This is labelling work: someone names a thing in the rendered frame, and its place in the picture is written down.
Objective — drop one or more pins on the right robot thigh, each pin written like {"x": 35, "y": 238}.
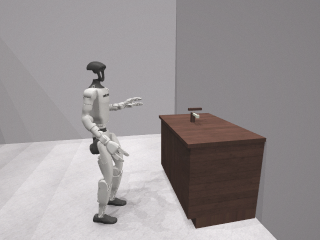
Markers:
{"x": 105, "y": 161}

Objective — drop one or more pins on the tap lever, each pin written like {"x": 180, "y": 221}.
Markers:
{"x": 196, "y": 116}

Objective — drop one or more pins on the right robot upper arm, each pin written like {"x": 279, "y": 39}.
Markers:
{"x": 89, "y": 95}

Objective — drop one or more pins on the robot thigh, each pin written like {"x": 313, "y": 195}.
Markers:
{"x": 117, "y": 168}
{"x": 105, "y": 161}

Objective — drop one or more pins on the left robot thigh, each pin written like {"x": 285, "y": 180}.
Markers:
{"x": 117, "y": 168}

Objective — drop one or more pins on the left robot hand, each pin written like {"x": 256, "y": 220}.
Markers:
{"x": 129, "y": 102}

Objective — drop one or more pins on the left robot forearm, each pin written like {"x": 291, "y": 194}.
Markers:
{"x": 116, "y": 106}

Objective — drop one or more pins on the right robot hand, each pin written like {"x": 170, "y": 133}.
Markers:
{"x": 113, "y": 147}

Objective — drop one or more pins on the counter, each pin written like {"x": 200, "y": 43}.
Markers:
{"x": 213, "y": 166}

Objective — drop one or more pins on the right robot forearm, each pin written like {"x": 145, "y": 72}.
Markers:
{"x": 92, "y": 127}

